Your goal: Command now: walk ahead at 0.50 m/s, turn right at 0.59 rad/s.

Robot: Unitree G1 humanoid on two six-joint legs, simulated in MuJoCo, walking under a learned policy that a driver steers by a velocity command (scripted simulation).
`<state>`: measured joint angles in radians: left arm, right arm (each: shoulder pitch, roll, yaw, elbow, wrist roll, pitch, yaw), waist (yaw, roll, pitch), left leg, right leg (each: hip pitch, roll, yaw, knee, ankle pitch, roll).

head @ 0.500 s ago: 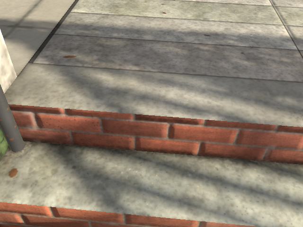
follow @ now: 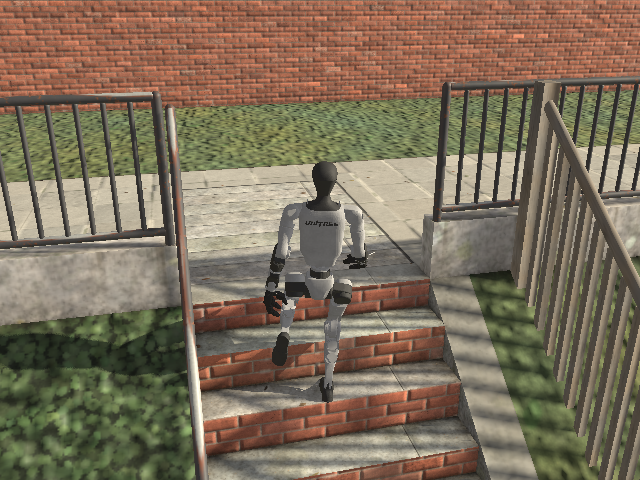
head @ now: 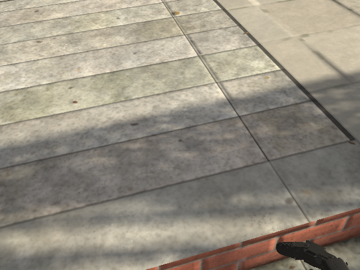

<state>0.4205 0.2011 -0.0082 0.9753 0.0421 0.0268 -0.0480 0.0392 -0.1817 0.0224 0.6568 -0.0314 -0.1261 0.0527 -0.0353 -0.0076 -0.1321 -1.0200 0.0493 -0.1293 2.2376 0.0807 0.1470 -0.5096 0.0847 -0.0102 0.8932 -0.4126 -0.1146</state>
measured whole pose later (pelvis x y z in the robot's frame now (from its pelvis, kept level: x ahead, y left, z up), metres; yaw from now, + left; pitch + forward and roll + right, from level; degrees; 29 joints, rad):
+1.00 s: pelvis +0.52 +0.06 +0.40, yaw +21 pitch +1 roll -2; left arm 0.35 0.22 0.03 1.02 0.03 -0.07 0.00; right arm 0.16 -0.22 -0.03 0.68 0.02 -0.03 0.04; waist -0.01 0.01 -0.14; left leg -0.93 0.00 -0.11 1.80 -0.13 0.15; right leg -0.38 -0.09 -0.18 0.77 -0.41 0.02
